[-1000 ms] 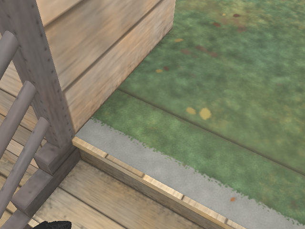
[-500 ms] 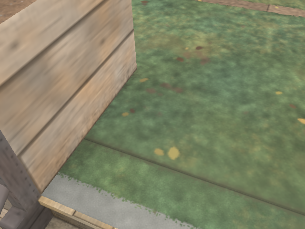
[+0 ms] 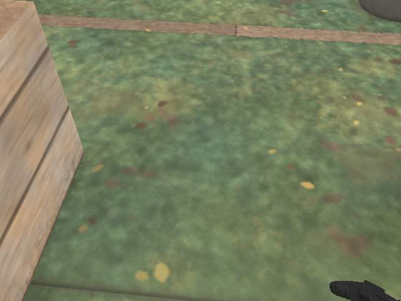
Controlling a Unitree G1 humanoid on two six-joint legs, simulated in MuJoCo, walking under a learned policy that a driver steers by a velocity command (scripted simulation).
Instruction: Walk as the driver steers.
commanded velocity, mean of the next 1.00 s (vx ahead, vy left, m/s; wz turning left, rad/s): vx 0.14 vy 0.00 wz -0.22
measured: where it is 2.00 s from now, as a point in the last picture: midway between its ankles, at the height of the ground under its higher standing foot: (247, 209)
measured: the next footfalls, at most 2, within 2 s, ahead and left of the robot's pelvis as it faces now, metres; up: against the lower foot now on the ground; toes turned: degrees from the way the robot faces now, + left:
right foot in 0.42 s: +0.05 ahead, -0.22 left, +0.14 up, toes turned -18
right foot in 0.64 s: -0.07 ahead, -0.27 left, +0.00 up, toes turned -19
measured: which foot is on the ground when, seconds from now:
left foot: down 0.00-0.54, up 0.56-0.82, down 0.84-1.00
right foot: up 0.00-0.40, down 0.42-0.56, up 0.58-0.62, down 0.64-0.86, up 0.88-1.00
